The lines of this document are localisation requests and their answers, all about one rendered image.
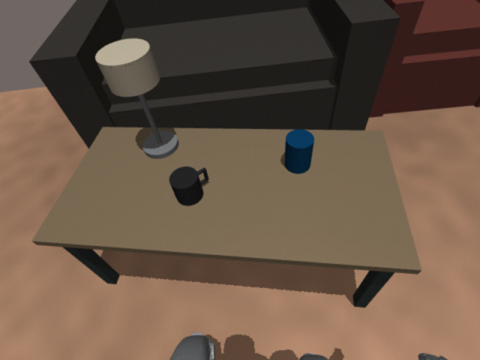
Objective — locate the armchair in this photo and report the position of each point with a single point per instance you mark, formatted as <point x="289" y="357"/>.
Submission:
<point x="434" y="61"/>

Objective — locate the coffee table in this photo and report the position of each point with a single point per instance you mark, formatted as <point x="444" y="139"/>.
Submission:
<point x="345" y="212"/>

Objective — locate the desk lamp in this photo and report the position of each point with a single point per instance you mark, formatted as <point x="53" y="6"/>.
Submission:
<point x="129" y="69"/>

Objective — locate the sofa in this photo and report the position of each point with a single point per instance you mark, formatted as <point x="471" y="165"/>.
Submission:
<point x="238" y="64"/>

